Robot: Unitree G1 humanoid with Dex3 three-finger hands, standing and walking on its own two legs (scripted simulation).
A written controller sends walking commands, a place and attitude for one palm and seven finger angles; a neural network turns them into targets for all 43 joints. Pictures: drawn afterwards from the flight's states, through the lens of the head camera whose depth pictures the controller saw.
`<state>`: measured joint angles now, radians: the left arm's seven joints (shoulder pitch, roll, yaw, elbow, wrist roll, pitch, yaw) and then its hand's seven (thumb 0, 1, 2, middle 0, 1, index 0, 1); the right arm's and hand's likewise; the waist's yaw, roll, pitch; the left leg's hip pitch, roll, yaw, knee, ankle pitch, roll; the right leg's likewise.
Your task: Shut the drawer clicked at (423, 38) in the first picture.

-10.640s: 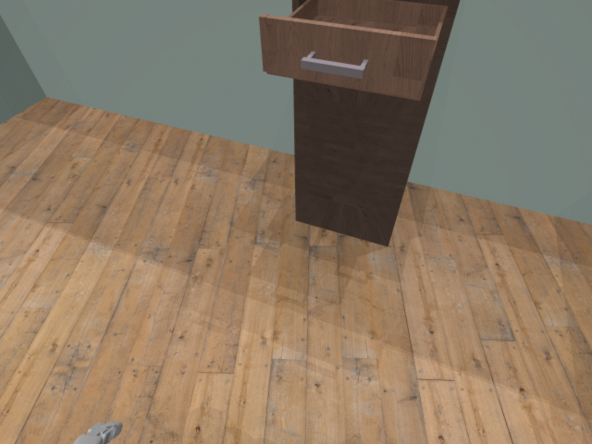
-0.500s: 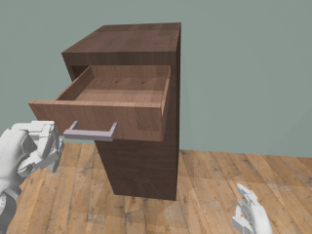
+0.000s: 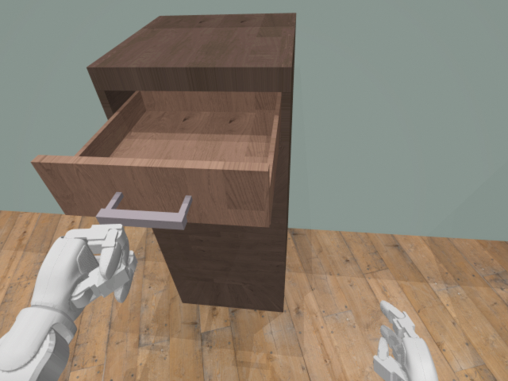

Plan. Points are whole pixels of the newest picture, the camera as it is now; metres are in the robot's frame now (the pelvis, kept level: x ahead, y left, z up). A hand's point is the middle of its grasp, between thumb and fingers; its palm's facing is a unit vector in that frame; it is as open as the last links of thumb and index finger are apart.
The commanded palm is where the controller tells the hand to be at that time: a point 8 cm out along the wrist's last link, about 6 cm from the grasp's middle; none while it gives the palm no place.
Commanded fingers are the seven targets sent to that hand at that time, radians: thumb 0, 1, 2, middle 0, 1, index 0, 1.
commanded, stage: bring the fist close to the handle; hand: left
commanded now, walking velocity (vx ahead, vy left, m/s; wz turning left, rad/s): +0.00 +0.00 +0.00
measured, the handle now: (146, 209) +0.33 +0.21 +0.13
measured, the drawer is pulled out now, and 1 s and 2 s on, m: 0.26 0.26 0.17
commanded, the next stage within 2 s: push the drawer shut in 0.90 s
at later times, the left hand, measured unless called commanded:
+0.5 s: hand (155, 259) +0.24 +0.17 +0.13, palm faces +0.02 -1.00 -0.05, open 3.3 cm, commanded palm +0.21 +0.22 +0.13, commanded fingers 0.00 0.90 0.90 -1.40 -1.60 -1.40 -1.60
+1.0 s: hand (149, 268) +0.23 +0.17 +0.13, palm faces +0.03 -1.00 -0.07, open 3.3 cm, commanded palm +0.20 +0.22 +0.13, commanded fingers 0.00 0.90 0.90 -1.40 -1.60 -1.40 -1.60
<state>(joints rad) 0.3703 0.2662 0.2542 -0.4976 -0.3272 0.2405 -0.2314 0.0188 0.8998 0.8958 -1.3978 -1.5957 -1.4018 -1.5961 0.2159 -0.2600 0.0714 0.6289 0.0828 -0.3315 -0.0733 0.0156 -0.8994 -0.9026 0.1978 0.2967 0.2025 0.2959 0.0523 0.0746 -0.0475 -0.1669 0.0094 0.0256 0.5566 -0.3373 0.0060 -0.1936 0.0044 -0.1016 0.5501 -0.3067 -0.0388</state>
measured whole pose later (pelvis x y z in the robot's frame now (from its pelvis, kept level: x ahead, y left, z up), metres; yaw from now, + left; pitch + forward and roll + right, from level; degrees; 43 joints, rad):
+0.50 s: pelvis +0.01 +0.01 +0.00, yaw +0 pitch -1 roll +0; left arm 0.29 0.19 0.11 -0.32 -0.23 0.06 -0.13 0.02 0.90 0.90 -1.40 -1.60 -1.40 -1.60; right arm 0.23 -0.24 0.06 0.63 0.04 -0.25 -0.05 0.01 -0.90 -0.90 0.20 0.30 0.20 0.30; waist 0.03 0.05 -0.04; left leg -0.21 -0.01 0.03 0.56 -0.34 0.02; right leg -0.24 -0.01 -0.09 0.57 -0.32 -0.02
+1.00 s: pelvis +0.01 +0.00 +0.00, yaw +0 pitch +0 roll +0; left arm 0.33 0.21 0.15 -0.27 -0.26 -0.01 -0.18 0.02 0.90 0.90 -1.40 -1.60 -1.40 -1.60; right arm 0.22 -0.25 0.04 0.63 0.05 -0.25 -0.06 0.01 -0.90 -0.90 0.20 0.30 0.20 0.30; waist 0.03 0.07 -0.04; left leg -0.22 0.01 0.02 0.56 -0.34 0.01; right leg -0.24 0.00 -0.10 0.56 -0.31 -0.04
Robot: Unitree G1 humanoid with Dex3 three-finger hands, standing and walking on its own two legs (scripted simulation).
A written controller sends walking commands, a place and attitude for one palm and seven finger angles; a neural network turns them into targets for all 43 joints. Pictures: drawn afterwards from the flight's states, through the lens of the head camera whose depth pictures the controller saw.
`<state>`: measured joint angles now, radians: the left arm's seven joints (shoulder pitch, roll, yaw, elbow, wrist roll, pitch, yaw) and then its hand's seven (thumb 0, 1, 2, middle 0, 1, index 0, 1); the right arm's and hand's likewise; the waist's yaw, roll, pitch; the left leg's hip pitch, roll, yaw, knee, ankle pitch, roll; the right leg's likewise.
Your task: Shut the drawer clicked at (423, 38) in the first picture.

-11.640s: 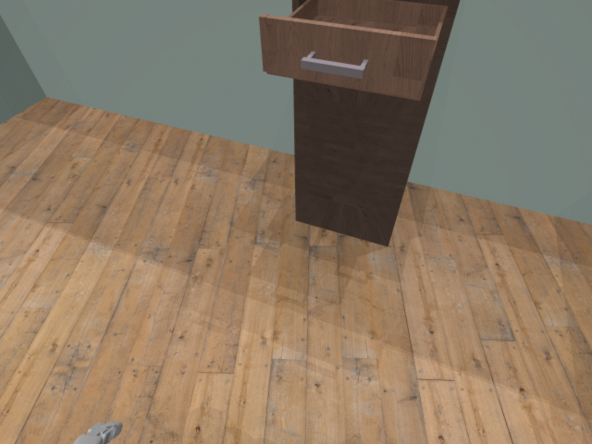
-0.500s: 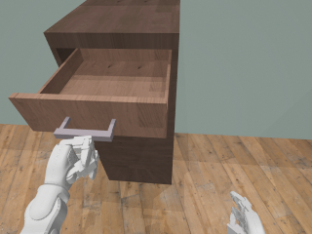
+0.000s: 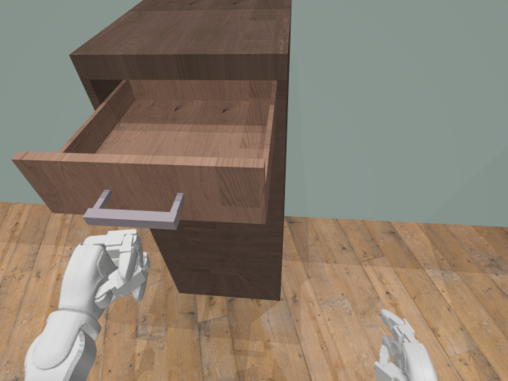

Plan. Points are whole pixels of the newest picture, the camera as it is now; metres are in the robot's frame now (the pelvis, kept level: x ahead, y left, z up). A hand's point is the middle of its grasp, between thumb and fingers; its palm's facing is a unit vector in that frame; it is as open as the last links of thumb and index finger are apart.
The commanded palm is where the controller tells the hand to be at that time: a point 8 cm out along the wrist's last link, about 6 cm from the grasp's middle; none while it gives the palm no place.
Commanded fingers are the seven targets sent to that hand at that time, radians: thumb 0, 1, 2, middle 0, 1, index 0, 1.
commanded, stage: push the drawer shut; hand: left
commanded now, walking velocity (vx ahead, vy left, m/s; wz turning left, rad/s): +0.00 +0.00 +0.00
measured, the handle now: (137, 208) +0.33 +0.21 +0.13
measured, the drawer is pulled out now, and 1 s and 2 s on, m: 0.26 0.17 0.06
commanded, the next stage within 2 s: none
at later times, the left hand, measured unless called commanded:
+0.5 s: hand (153, 237) +0.28 +0.17 +0.13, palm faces +0.01 -1.00 -0.06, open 3.2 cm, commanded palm +0.26 +0.22 +0.13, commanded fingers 0.00 0.90 0.90 -1.40 -1.60 -1.40 -1.60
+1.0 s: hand (168, 205) +0.34 +0.17 +0.13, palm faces +0.00 -1.00 -0.04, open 3.3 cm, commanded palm +0.32 +0.21 +0.13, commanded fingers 0.00 0.90 0.90 -1.40 -1.60 -1.40 -1.60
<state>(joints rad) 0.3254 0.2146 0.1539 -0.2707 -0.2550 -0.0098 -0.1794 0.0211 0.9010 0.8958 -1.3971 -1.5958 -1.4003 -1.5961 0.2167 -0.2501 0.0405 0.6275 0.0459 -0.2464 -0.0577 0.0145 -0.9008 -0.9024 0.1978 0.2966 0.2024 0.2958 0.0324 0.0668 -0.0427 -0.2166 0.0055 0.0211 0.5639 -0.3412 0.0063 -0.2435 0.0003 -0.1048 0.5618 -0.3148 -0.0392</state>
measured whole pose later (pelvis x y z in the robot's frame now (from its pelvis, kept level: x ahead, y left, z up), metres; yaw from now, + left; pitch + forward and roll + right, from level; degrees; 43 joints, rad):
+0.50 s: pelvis -0.01 +0.00 +0.00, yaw +0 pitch -1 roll +0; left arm -0.02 0.24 0.16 0.04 -0.24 -0.01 -0.17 0.03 0.84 0.91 -1.40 -1.60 -1.40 -1.60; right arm 0.20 -0.26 0.05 0.68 0.06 -0.23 -0.07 0.01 -0.90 -0.90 0.20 0.30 0.20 0.30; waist 0.02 0.06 -0.01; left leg -0.22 0.00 0.02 0.55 -0.31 0.01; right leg -0.25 0.00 -0.10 0.55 -0.29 -0.04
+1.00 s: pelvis -0.01 +0.01 +0.00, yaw -1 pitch +1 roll +0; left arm -0.26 0.23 0.16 0.29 -0.21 -0.02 -0.13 0.04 0.88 0.92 -1.40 -1.60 -1.40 -1.60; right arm 0.23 -0.26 0.04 0.67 0.06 -0.17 -0.06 0.01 -0.90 -0.90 0.20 0.30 0.20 0.30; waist 0.01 0.05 -0.01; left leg -0.23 -0.01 0.04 0.52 -0.30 0.02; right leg -0.27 -0.01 -0.08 0.54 -0.27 -0.03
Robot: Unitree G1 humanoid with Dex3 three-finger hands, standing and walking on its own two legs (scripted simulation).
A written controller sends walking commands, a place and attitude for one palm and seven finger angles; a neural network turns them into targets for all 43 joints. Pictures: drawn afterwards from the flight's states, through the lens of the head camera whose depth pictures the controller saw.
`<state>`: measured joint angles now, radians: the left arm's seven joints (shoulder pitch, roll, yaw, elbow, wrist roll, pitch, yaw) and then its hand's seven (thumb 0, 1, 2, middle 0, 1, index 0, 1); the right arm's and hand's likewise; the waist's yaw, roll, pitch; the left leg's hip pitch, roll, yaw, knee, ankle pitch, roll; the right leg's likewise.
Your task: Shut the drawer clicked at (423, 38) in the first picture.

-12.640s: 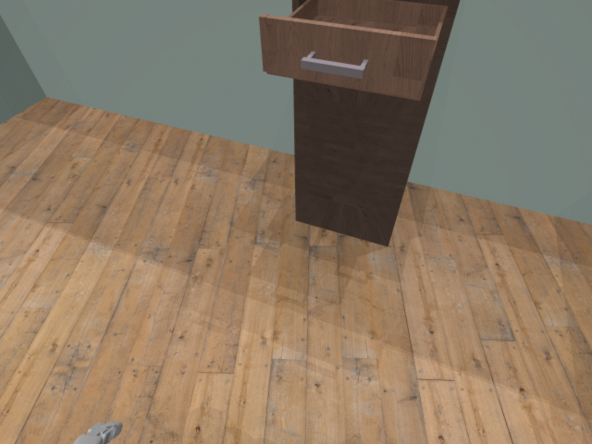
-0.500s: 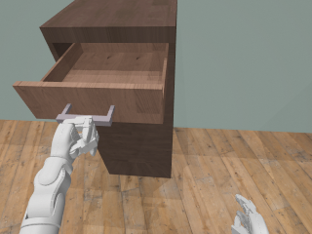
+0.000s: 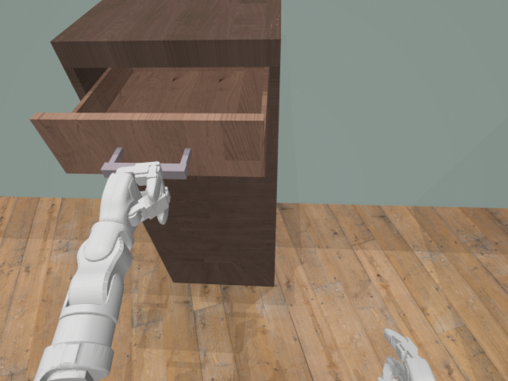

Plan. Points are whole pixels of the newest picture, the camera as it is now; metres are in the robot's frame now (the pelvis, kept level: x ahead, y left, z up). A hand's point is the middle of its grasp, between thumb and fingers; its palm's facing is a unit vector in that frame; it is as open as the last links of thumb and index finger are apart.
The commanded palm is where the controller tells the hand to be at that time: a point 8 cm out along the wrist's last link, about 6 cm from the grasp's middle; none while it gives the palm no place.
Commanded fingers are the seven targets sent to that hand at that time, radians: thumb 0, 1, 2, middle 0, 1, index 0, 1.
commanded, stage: push the drawer shut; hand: left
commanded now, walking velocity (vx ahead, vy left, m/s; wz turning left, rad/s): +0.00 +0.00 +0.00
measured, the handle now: (149, 162) +0.43 +0.21 +0.13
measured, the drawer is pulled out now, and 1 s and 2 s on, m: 0.17 0.06 0.00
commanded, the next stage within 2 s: pull the fist back off the drawer in 1.68 s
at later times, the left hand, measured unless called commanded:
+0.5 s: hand (174, 172) +0.41 +0.16 +0.13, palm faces +0.02 -1.00 -0.03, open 3.4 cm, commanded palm +0.39 +0.21 +0.13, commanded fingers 0.00 0.90 0.90 -1.40 -1.60 -1.40 -1.60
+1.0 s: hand (179, 149) +0.46 +0.16 +0.13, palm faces +0.01 -1.00 -0.01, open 3.3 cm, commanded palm +0.45 +0.22 +0.13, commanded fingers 0.00 0.90 0.90 -1.40 -1.60 -1.40 -1.60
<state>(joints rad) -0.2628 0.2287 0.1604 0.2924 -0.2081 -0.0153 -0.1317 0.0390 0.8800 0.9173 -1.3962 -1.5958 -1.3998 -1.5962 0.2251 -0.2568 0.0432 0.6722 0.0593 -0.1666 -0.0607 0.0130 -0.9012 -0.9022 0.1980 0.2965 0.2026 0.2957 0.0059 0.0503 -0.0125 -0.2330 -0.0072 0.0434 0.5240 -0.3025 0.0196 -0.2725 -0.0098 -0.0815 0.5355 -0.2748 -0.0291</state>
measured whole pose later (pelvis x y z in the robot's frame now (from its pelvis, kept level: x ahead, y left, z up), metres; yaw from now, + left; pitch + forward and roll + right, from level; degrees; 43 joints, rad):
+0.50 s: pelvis +0.00 +0.00 +0.00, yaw +0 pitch +3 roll +0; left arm -0.55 0.26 0.20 0.65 -0.18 -0.10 -0.12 0.04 0.90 0.94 -1.40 -1.60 -1.40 -1.60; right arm 0.27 -0.26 0.04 0.70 0.05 -0.11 -0.05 0.01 -0.90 -0.90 0.20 0.30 0.20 0.30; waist -0.03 0.04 -0.01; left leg -0.29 -0.01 0.04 0.54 -0.30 0.02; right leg -0.32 -0.01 -0.08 0.54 -0.26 -0.03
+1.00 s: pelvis +0.00 +0.00 -0.01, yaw -1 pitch +7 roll +0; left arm -0.81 0.37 0.30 1.03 -0.14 -0.23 -0.17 0.04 0.87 0.92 -1.40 -1.60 -1.40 -1.60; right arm 0.35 -0.28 0.03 0.71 0.04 -0.08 -0.04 0.01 -0.90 -0.90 0.20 0.30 0.20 0.30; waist -0.09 0.03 -0.03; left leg -0.40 0.01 0.06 0.59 -0.32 0.02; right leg -0.43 0.00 -0.07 0.57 -0.26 -0.03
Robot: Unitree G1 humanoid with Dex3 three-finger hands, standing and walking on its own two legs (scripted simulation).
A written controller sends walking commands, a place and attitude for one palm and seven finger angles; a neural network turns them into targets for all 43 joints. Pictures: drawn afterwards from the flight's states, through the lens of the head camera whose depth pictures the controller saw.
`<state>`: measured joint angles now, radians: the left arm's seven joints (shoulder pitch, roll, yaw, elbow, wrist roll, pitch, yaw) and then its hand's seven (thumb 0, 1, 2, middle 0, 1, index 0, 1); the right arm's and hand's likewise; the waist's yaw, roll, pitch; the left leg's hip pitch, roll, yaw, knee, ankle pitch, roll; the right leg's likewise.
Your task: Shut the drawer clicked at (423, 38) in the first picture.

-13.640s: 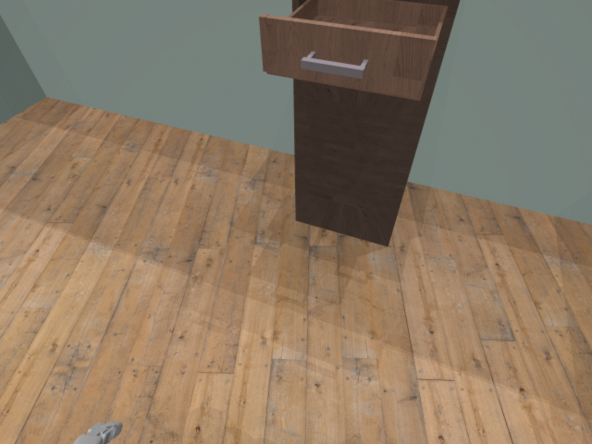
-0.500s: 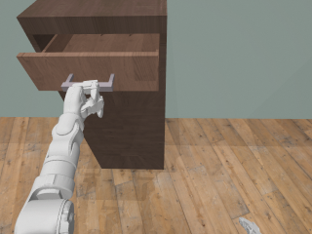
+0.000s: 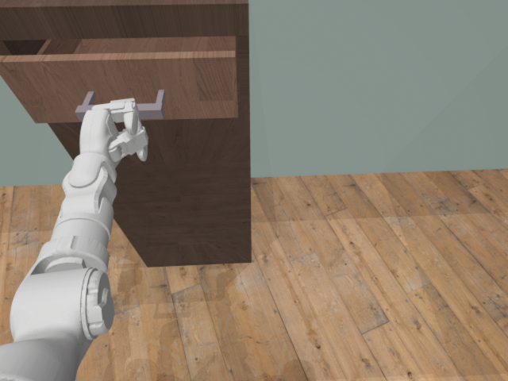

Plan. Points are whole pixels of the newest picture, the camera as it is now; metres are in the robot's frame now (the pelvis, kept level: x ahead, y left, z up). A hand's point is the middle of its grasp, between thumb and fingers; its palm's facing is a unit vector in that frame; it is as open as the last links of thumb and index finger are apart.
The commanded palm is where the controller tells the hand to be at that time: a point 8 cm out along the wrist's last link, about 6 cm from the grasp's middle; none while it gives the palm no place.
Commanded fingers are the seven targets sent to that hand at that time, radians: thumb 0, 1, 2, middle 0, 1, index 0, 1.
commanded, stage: push the drawer shut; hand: left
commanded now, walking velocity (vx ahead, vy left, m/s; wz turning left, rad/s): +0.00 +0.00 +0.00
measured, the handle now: (123, 104) +0.54 +0.21 +0.14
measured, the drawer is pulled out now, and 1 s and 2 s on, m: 0.06 0.00 0.00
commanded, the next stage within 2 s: pull the fist back off the drawer in 0.68 s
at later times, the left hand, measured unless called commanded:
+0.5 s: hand (148, 110) +0.52 +0.17 +0.13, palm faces +0.01 -1.00 +0.00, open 3.4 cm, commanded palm +0.51 +0.22 +0.14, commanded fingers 0.00 0.90 0.90 -1.40 -1.60 -1.40 -1.60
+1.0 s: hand (143, 109) +0.53 +0.18 +0.13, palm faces +0.03 -1.00 -0.01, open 3.2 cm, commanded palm +0.52 +0.22 +0.14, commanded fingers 0.00 0.90 0.90 -1.40 -1.60 -1.40 -1.60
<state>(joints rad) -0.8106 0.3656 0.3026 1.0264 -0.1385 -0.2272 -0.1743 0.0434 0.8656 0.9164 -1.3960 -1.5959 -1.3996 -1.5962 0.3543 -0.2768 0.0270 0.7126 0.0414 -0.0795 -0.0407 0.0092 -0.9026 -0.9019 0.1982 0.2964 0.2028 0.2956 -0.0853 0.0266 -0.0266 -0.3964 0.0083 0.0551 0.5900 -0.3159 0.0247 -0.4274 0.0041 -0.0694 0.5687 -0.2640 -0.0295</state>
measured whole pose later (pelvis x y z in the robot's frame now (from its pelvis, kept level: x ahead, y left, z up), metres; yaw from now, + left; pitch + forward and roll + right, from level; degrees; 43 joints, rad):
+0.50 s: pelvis +0.01 +0.01 -0.01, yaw +0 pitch +13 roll -1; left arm -1.03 0.46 0.37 1.24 -0.08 -0.27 -0.17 0.05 0.85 0.95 -1.39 -1.60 -1.40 -1.60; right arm 0.44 -0.28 0.02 0.72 0.00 -0.05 -0.02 0.01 -0.90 -0.90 0.20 0.30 0.20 0.30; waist -0.15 0.04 -0.05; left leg -0.54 0.01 0.06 0.65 -0.35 0.04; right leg -0.56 0.00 -0.06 0.60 -0.27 -0.01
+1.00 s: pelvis -0.01 +0.02 -0.01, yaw +1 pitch +15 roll -2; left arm -1.17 0.53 0.34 1.37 -0.05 -0.29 -0.15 0.03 0.73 0.96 -1.39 -1.60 -1.40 -1.60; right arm 0.46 -0.30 0.04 0.73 -0.01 -0.07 -0.01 0.00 -0.90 -0.90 0.20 0.30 0.20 0.30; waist -0.19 0.03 -0.05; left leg -0.65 0.01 0.03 0.71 -0.34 0.04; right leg -0.64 0.00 -0.09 0.63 -0.26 -0.01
